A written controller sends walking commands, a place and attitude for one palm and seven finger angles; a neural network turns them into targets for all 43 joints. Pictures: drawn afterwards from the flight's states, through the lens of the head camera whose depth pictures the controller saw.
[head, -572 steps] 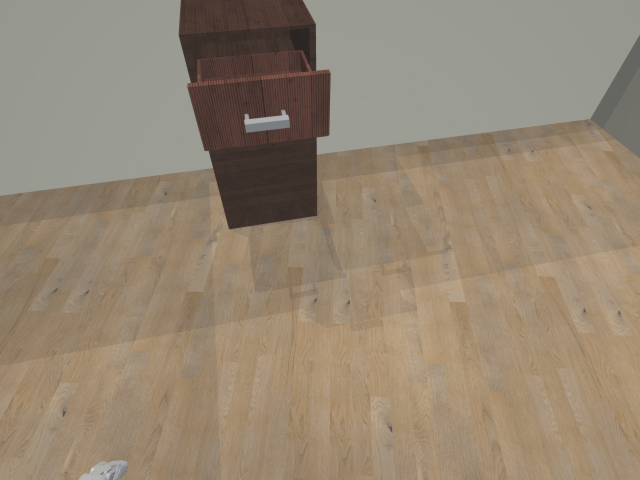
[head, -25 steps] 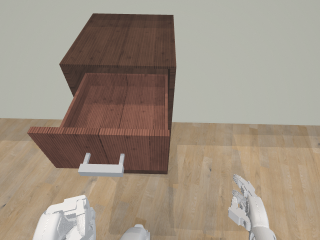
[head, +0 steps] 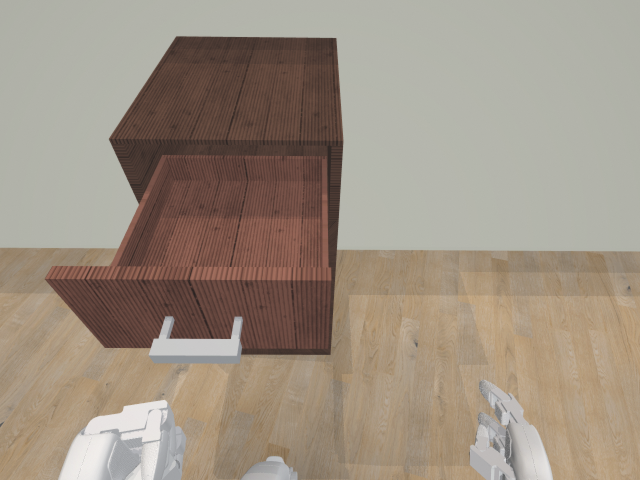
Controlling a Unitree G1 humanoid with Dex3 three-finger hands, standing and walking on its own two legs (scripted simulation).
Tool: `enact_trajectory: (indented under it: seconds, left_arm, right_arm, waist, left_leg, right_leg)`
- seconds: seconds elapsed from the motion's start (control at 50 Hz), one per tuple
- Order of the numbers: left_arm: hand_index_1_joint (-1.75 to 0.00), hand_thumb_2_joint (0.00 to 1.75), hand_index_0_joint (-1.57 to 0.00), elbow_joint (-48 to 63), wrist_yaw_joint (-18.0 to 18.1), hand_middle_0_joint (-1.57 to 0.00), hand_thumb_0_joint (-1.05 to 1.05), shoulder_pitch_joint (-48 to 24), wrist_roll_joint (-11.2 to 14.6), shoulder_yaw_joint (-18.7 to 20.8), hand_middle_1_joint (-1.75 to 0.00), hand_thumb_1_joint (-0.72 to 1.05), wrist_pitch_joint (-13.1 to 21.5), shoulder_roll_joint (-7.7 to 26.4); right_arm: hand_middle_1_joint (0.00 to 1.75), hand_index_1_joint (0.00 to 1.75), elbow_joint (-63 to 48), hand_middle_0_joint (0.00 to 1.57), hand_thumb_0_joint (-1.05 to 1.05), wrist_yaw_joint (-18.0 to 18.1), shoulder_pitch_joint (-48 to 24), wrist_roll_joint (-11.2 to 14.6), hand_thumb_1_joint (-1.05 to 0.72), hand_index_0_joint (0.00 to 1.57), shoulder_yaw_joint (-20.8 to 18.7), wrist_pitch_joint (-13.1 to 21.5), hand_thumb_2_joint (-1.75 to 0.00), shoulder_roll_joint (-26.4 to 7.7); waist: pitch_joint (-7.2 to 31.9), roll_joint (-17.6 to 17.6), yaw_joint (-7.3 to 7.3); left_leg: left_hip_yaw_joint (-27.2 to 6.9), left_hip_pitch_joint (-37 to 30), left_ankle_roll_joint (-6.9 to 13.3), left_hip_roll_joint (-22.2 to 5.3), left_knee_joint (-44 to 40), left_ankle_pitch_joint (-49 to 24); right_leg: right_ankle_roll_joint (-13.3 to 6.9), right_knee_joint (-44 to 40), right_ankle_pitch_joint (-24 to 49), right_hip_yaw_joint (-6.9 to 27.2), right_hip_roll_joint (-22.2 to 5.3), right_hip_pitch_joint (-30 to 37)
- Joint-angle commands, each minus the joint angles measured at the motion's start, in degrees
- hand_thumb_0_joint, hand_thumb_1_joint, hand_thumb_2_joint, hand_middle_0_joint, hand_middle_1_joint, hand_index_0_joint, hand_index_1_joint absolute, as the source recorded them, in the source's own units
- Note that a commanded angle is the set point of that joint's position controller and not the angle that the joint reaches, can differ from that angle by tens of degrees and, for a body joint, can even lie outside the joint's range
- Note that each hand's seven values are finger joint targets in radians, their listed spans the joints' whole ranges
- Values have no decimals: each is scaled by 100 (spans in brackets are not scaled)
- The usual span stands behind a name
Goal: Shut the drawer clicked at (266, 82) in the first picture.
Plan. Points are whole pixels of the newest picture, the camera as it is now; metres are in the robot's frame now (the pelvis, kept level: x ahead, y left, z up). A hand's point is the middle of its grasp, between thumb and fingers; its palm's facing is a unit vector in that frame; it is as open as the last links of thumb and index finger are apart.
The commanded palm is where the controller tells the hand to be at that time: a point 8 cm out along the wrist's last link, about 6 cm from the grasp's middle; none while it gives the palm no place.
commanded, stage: raise the hand and make a fist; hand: left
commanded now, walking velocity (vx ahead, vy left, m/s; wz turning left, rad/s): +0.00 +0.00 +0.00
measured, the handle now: (200, 337) +0.30 +0.19 +0.01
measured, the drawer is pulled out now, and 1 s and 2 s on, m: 0.29 0.29 0.29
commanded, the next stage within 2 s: bring the fist close to the handle in 0.10 s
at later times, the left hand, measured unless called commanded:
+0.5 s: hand (187, 461) +0.14 +0.14 +0.07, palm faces +0.06 -1.00 -0.02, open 3.3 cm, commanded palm +0.09 +0.19 +0.08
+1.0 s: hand (212, 441) +0.17 +0.14 +0.02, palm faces +0.05 -1.00 -0.03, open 3.3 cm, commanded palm +0.14 +0.20 +0.03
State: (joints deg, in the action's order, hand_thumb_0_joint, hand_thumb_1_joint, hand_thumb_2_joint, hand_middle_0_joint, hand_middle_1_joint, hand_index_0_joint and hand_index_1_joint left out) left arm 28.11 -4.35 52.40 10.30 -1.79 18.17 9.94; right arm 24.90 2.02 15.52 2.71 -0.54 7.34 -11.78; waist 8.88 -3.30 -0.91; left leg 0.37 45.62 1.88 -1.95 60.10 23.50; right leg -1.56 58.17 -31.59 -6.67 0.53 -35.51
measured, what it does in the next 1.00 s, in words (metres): stands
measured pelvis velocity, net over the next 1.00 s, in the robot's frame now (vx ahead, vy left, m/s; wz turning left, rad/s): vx -0.01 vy -0.01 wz -0.01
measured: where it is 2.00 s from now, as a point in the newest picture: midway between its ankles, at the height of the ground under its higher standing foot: outside the picture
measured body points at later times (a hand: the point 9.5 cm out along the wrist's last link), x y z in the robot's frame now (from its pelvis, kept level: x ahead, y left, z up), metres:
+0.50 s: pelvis +0.00 -0.01 -0.01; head +0.02 -0.01 +0.44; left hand +0.13 +0.20 +0.08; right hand +0.21 -0.23 -0.06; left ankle +0.07 +0.10 -0.67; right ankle -0.02 -0.11 -0.67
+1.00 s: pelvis -0.01 -0.01 -0.04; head +0.05 -0.01 +0.41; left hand +0.16 +0.19 +0.03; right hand +0.19 -0.24 -0.11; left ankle +0.07 +0.10 -0.67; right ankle -0.02 -0.11 -0.67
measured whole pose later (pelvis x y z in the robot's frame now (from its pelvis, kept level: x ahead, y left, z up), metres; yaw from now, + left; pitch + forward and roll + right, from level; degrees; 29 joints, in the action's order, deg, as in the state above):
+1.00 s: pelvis -0.01 -0.01 -0.04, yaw -1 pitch +16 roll -3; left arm 12.4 -4.6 38.1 9.3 -0.6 26.3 8.9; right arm 27.5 2.1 11.7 0.9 -0.7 5.5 -11.4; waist 10.5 -2.4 -0.2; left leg -0.5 59.6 0.9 -2.9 70.2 26.4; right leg -2.8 69.5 -35.6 -7.2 1.0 -49.6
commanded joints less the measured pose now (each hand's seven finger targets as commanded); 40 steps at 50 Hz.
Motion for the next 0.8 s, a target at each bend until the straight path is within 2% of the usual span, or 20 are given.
enact_trajectory:
  seconds: [0.0,0.04,0.1,0.14,0.18,0.2,0.24,0.3,0.32,0.34,0.42,0.44,0.46,0.5,0.54,0.56,0.62,0.64,0.68,0.78]
  left_arm:
    - [-160,90,-140,1269,-56,-140,0,615,173,313,-160,90,516,273]
    - [-160,90,-140,1240,-59,-140,0,719,162,402,-160,90,507,345]
    - [-160,90,-140,1207,-130,-140,0,838,209,313,-160,90,508,250]
    - [-160,90,-140,1128,-139,-140,0,721,174,470,-160,90,513,436]
    - [-160,90,-140,1169,-185,-140,0,810,204,354,-160,90,559,282]
    - [-160,90,-140,1062,-210,-140,0,641,217,306,-160,90,584,259]
    - [-160,90,-140,910,-201,-140,0,314,173,394,-160,90,654,338]
    - [-160,90,-140,723,-300,-140,0,243,209,280,-160,90,780,197]
    - [-160,90,-140,678,-322,-140,0,101,220,361,-160,90,810,277]
    - [-160,90,-140,617,-297,-140,0,-42,167,454,-160,90,824,390]
    - [-160,90,-140,616,-326,-140,0,-325,212,368,-160,90,893,302]
    - [-160,90,-140,575,-275,-140,0,-282,174,468,-160,90,868,371]
    - [-160,90,-140,574,-262,-140,0,-199,171,332,-160,90,854,238]
    - [-160,90,-140,406,-229,-140,0,-128,176,340,-160,90,784,223]
    - [-160,90,-140,224,-165,-140,0,-64,111,457,-160,90,746,291]
    - [-160,90,-140,135,-154,-140,0,-68,97,399,-160,90,736,227]
    - [-160,90,-140,73,-119,-140,0,-226,115,424,-160,90,849,212]
    - [-160,90,-140,19,-81,-140,0,-341,89,560,-160,90,893,346]
    - [-160,90,-140,1,-89,-140,0,-424,121,514,-160,90,1047,264]
    - [-160,90,-140,-60,-84,-140,0,-704,80,227,-160,90,1329,94]
  right_arm:
    - [30,30,-1072,20,0,4,-783,31,-90,20,-244,429,-90,-517]
    - [30,30,-1025,20,0,7,-804,34,-90,20,-256,433,-90,-519]
    - [30,30,-1007,20,0,-25,-821,41,-90,20,-274,454,-90,-488]
    - [30,30,-962,20,0,7,-868,35,-90,20,-272,423,-90,-520]
    - [30,30,-1010,20,0,6,-834,33,-90,20,-277,424,-90,-496]
    - [30,30,-995,20,0,14,-844,19,-90,20,-263,434,-90,-511]
    - [30,30,-944,20,0,35,-825,-15,-90,20,-256,420,-90,-545]
    - [30,30,-966,20,0,25,-791,-23,-90,20,-254,430,-90,-554]
    - [30,30,-946,20,0,27,-782,-26,-90,20,-260,430,-90,-561]
    - [30,30,-906,20,0,47,-806,-47,-90,20,-252,403,-90,-578]
    - [30,30,-941,20,0,57,-753,-45,-90,20,-239,404,-90,-577]
    - [30,30,-905,20,0,50,-755,-49,-90,20,-248,383,-90,-576]
    - [30,30,-919,20,0,34,-747,-52,-90,20,-244,383,-90,-564]
    - [30,30,-912,20,0,12,-765,-54,-90,20,-265,350,-90,-549]
    - [30,30,-860,20,0,11,-821,-75,-90,20,-279,275,-90,-531]
    - [30,30,-868,20,0,13,-821,-71,-90,20,-281,238,-90,-531]
    - [30,30,-844,20,0,18,-853,-99,-90,20,-293,198,-90,-527]
    - [30,30,-810,20,0,35,-870,-112,-90,20,-300,172,-90,-537]
    - [30,30,-792,20,0,19,-844,-122,-90,20,-294,189,-90,-535]
    - [30,30,-771,20,0,-6,-812,-144,-90,20,-294,276,-90,-591]
  waist:
    - [301,94,-67]
    - [311,83,-102]
    - [260,287,-53]
    - [77,217,-39]
    - [99,316,-31]
    - [9,354,28]
    - [-97,347,55]
    - [79,308,67]
    - [136,378,73]
    - [86,251,68]
    - [423,123,72]
    - [494,-9,13]
    - [568,-42,33]
    - [598,166,33]
    - [599,166,-24]
    - [470,224,22]
    - [522,342,34]
    - [499,379,17]
    - [560,204,25]
    - [776,133,108]
  left_leg:
    - [-264,-1019,94,113,-982,-458]
    - [-261,-1059,98,105,-973,-650]
    - [-270,-1033,106,115,-966,-719]
    - [-281,-959,111,113,-933,-605]
    - [-264,-962,112,125,-937,-529]
    - [-272,-888,117,142,-883,-455]
    - [-307,-786,110,141,-836,-317]
    - [-293,-711,106,155,-727,-275]
    - [-305,-649,105,152,-682,-247]
    - [-305,-611,103,147,-646,-201]
    - [-286,-634,101,140,-565,-288]
    - [-293,-683,96,130,-586,-379]
    - [-288,-754,98,131,-586,-458]
    - [-283,-672,94,135,-540,-589]
    - [-277,-582,86,138,-522,-646]
    - [-264,-532,79,133,-501,-609]
    - [-254,-392,73,131,-388,-573]
    - [-271,-295,77,126,-354,-548]
    - [-263,-247,56,129,-300,-459]
    - [-303,-184,67,109,-132,-364]
  right_leg:
    - [30,-1164,719,298,85,-287]
    - [31,-1154,957,290,86,-217]
    - [56,-1143,1104,256,81,-208]
    - [58,-1221,959,334,75,-301]
    - [61,-1211,847,301,80,-323]
    - [73,-1242,763,357,71,-405]
    - [59,-1232,543,365,89,-555]
    - [53,-1135,491,390,88,-652]
    - [55,-1114,430,418,88,-670]
    - [43,-1129,359,462,91,-720]
    - [29,-980,451,465,88,-723]
    - [11,-939,561,435,106,-681]
    - [12,-866,705,367,109,-695]
    - [40,-837,942,384,102,-633]
    - [35,-778,1001,373,108,-617]
    - [44,-776,992,379,102,-683]
    - [59,-690,959,414,95,-762]
    - [50,-667,896,427,108,-796]
    - [28,-574,754,411,104,-917]
    - [14,-345,613,363,111,-1236]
